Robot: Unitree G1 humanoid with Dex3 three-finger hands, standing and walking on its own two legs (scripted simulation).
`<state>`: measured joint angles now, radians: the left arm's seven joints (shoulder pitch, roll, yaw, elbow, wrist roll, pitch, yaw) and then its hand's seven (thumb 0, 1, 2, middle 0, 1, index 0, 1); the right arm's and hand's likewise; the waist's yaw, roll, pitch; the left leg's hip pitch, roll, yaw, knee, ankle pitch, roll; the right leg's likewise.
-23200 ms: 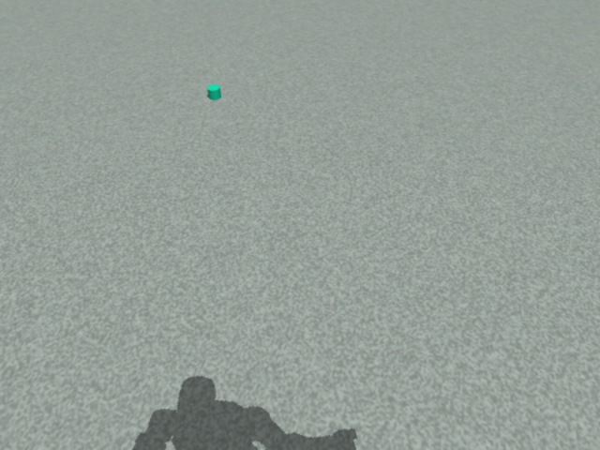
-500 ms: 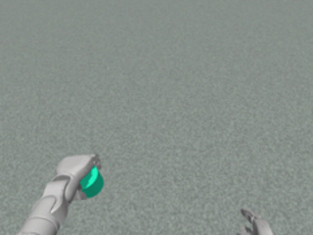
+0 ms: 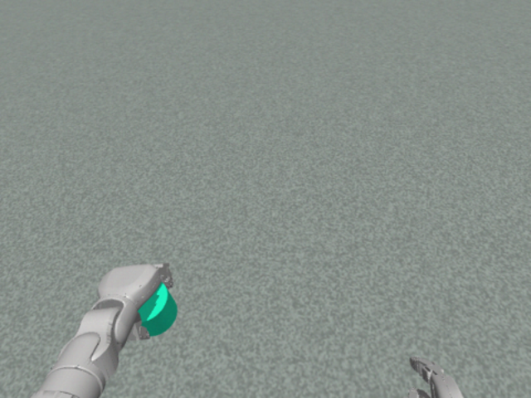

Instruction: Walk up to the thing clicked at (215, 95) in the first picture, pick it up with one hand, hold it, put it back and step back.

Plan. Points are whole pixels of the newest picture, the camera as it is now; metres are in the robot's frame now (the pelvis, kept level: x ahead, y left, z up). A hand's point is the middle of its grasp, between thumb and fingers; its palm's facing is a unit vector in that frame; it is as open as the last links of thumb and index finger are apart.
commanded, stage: crouch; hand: left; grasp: from above
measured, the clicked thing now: (150, 307) +0.31 +0.22 -0.08
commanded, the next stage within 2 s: lower in 1.80 s
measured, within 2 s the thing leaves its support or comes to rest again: neither
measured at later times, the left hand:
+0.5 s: hand (169, 324) +0.34 +0.24 -0.26, palm faces -0.40 +0.04 -0.91, open 10.3 cm
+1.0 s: hand (188, 338) +0.38 +0.25 -0.47, palm faces -0.44 -0.01 -0.90, open 10.3 cm
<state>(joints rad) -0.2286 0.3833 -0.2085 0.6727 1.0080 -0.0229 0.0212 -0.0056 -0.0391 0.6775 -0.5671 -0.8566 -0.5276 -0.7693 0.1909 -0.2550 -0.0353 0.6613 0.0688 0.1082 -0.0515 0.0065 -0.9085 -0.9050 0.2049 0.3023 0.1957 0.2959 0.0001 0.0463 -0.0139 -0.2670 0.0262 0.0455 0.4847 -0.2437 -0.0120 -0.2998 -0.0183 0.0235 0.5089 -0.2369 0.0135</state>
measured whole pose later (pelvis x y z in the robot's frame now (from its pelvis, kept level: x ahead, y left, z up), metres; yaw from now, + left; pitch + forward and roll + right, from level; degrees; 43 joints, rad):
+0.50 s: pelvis -0.05 +0.01 -0.15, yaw +1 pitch +27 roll -2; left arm -0.63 0.41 -0.10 1.19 1.17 -0.06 0.37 0.00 -0.01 0.59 -0.60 -0.81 -0.57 -0.74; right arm 0.25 -0.28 -0.09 0.72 -0.02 0.03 -0.02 0.00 -0.91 -0.90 0.20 0.30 0.20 0.30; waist -0.12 0.04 -0.19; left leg -1.33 0.04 -0.01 1.41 -0.55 -0.01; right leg -1.32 -0.01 0.00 1.38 -0.52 0.02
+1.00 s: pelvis -0.07 +0.01 -0.32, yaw +0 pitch +38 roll -4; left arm -0.85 0.54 0.01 1.30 1.21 -0.12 0.37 -0.01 -0.03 0.60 -0.63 -0.79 -0.59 -0.72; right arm 0.17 -0.24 -0.03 0.74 -0.09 -0.06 0.06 0.00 -0.91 -0.90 0.21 0.30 0.20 0.30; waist -0.19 0.04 -0.18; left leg -1.99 0.02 -0.06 2.00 -0.68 -0.01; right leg -1.97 -0.02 -0.02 1.95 -0.65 0.03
